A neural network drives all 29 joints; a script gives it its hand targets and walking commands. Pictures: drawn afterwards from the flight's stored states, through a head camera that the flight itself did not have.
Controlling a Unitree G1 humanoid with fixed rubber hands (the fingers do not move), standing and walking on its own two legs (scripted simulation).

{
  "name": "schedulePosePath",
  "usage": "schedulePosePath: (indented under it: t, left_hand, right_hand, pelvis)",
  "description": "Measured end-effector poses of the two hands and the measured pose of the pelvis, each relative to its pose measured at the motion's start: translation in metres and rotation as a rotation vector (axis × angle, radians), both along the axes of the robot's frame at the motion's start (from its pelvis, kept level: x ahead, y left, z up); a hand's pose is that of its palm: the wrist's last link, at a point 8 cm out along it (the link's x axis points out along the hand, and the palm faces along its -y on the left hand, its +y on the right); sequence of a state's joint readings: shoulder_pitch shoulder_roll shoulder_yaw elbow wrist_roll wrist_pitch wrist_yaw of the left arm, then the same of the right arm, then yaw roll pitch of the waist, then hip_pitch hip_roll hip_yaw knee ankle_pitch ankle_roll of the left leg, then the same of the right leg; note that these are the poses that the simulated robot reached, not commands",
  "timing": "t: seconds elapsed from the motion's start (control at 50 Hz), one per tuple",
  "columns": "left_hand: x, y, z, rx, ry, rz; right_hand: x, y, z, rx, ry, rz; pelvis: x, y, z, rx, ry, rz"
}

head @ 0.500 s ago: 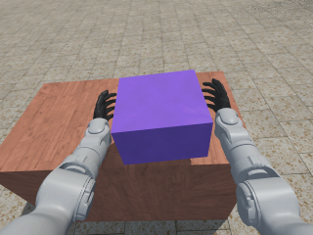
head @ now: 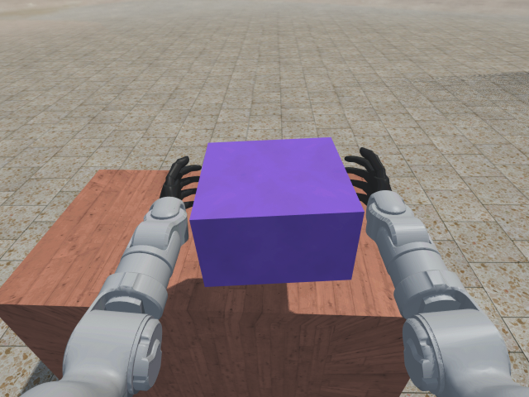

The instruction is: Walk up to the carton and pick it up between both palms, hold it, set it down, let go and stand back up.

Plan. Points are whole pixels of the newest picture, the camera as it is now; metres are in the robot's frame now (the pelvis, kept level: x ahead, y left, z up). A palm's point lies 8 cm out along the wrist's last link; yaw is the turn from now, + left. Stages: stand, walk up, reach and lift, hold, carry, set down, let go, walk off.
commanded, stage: reach and lift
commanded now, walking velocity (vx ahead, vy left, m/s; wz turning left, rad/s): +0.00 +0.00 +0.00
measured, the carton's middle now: (273, 205) +0.42 +0.00 +0.12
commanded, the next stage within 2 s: hold in 1.10 s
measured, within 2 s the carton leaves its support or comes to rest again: neither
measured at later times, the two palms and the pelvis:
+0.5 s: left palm (181, 198) +0.39 +0.15 +0.16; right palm (385, 190) +0.40 -0.17 +0.17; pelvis +0.00 -0.01 +0.00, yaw +0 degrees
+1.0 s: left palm (172, 192) +0.38 +0.16 +0.18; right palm (382, 183) +0.39 -0.16 +0.19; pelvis +0.01 +0.00 +0.00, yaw +0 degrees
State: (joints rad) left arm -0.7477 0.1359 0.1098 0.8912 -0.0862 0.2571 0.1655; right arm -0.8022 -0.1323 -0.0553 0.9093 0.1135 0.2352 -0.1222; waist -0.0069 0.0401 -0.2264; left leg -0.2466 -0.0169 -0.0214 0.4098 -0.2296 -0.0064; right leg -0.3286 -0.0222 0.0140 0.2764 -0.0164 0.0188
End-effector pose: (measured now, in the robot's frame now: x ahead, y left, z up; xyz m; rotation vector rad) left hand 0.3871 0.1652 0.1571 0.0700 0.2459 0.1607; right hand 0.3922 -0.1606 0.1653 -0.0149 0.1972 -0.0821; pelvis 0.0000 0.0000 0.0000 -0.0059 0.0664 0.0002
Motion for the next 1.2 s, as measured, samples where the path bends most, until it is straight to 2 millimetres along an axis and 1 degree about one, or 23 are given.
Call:
schedulePosePath:
  t: [0.08, 0.2, 0.24, 0.3, 0.4, 0.48, 0.6, 0.66, 0.72, 0.86, 0.96, 1.06, 1.2]
  left_hand:
    - [-0.005, 0.000, -0.002, -0.002, 0.019, 0.000]
    - [-0.007, -0.006, 0.006, 0.013, 0.006, -0.001]
    - [-0.007, -0.009, 0.005, 0.008, 0.012, 0.000]
    - [-0.006, -0.013, 0.001, -0.011, 0.029, 0.005]
    - [-0.002, -0.016, 0.000, -0.012, 0.032, 0.006]
    - [0.003, -0.014, 0.004, -0.014, 0.021, 0.004]
    - [0.009, -0.009, 0.017, -0.015, -0.014, 0.004]
    - [0.010, -0.006, 0.016, -0.009, 0.003, 0.002]
    - [0.007, -0.002, 0.015, -0.012, 0.004, 0.006]
    - [0.000, 0.001, 0.018, -0.017, -0.022, 0.013]
    - [-0.003, -0.003, 0.020, -0.009, -0.011, 0.006]
    - [-0.008, -0.006, 0.028, -0.005, -0.033, 0.005]
    - [-0.017, -0.008, 0.030, -0.008, -0.026, 0.006]
  right_hand:
    - [-0.004, 0.000, 0.000, -0.009, 0.018, 0.001]
    - [-0.006, -0.006, 0.002, -0.004, 0.006, 0.003]
    - [-0.007, -0.009, 0.001, 0.001, 0.012, 0.001]
    - [-0.006, -0.013, -0.002, 0.003, 0.029, 0.001]
    - [-0.001, -0.016, -0.001, 0.005, 0.030, 0.000]
    - [0.003, -0.014, 0.005, 0.003, 0.020, -0.002]
    - [0.010, -0.009, 0.018, -0.002, -0.015, -0.002]
    - [0.011, -0.006, 0.016, -0.003, 0.003, -0.002]
    - [0.009, -0.002, 0.015, 0.010, 0.003, -0.001]
    - [0.005, 0.001, 0.023, 0.017, -0.023, 0.004]
    - [0.000, -0.002, 0.023, 0.017, -0.013, -0.001]
    - [-0.006, -0.005, 0.028, 0.020, -0.035, -0.003]
    - [-0.015, -0.008, 0.029, 0.023, -0.030, -0.002]
  pelvis:
    - [-0.003, 0.000, 0.000, 0.000, -0.011, 0.002]
    - [-0.005, -0.004, 0.001, 0.005, -0.014, 0.005]
    - [-0.005, -0.006, 0.001, 0.007, -0.013, 0.005]
    - [-0.005, -0.008, 0.001, 0.009, -0.012, 0.006]
    - [-0.001, -0.011, 0.002, 0.010, -0.007, 0.006]
    - [0.002, -0.010, 0.002, 0.009, -0.003, 0.006]
    - [0.007, -0.007, 0.002, 0.005, 0.004, 0.006]
    - [0.009, -0.005, 0.003, 0.002, 0.001, 0.006]
    - [0.011, -0.004, 0.003, 0.000, -0.001, 0.006]
    - [0.011, -0.003, 0.003, -0.001, -0.007, 0.006]
    - [0.009, -0.004, 0.003, 0.000, -0.014, 0.007]
    - [0.005, -0.005, 0.003, 0.002, -0.020, 0.007]
    - [-0.001, -0.008, 0.003, 0.005, -0.030, 0.008]
